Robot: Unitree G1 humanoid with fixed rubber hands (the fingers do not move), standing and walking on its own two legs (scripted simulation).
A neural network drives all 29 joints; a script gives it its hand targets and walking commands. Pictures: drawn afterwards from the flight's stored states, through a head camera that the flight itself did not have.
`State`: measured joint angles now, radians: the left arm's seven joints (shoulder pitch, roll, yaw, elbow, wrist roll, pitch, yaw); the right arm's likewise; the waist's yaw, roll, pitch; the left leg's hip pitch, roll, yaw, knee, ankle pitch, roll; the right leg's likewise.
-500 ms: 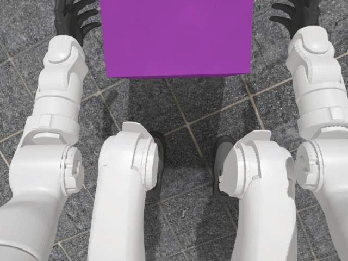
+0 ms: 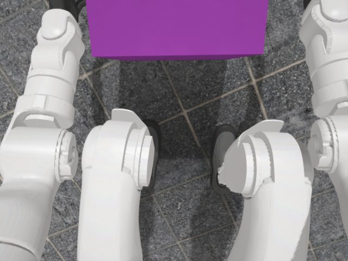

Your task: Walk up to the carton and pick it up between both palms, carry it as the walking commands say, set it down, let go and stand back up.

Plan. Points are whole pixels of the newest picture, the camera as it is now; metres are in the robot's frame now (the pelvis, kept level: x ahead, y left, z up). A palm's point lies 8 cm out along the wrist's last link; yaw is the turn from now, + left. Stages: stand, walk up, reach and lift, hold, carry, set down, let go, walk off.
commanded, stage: reach and lift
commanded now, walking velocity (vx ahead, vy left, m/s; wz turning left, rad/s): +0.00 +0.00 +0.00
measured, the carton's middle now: (176, 18) +0.50 +0.05 -0.23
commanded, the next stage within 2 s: none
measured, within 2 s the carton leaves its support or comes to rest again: leaves its support in 1.38 s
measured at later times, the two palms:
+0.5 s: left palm (74, 7) +0.49 +0.22 -0.17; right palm out of the picture +0.55 -0.14 -0.16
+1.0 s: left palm (85, 8) +0.49 +0.20 -0.16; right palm out of the picture +0.54 -0.15 -0.16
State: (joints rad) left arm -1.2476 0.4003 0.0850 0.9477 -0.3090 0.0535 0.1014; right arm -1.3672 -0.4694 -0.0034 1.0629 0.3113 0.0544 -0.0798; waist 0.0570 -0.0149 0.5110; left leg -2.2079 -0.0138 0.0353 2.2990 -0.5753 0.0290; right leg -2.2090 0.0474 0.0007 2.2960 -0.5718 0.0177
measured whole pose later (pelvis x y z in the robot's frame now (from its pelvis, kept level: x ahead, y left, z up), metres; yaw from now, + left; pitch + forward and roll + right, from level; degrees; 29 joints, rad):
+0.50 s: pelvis +0.00 -0.01 +0.01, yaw +0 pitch +29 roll +1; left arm -1.30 0.38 0.03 1.02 -0.34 0.01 0.11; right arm -1.46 -0.39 0.06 1.14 0.31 0.02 -0.12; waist 0.06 -0.01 0.50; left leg -2.21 -0.02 0.02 2.25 -0.55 0.00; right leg -2.22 0.06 0.00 2.25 -0.55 0.01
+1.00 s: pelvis +0.01 -0.01 +0.01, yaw +1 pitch +36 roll +0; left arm -1.28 0.31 -0.04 1.22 -0.38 -0.04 0.11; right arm -1.38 -0.34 0.02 1.27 0.27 -0.02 -0.12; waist 0.05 0.01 0.27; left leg -2.31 -0.04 0.02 2.24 -0.56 0.00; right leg -2.30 0.05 0.00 2.25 -0.58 0.01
